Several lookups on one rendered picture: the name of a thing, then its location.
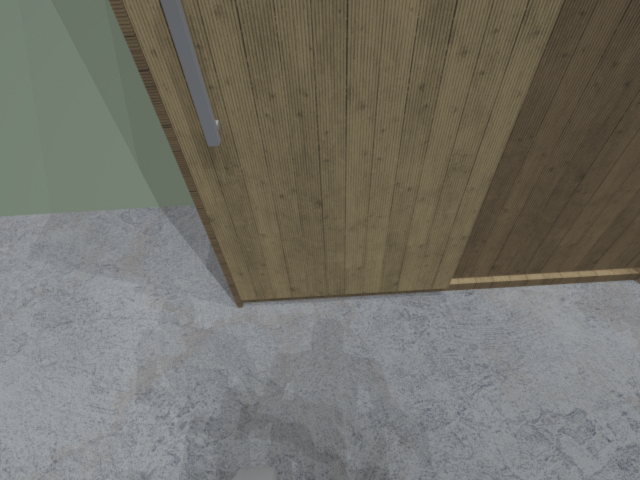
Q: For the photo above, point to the wardrobe door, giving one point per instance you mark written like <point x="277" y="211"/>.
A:
<point x="358" y="137"/>
<point x="565" y="195"/>

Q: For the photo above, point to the handle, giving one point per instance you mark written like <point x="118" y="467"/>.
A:
<point x="182" y="39"/>

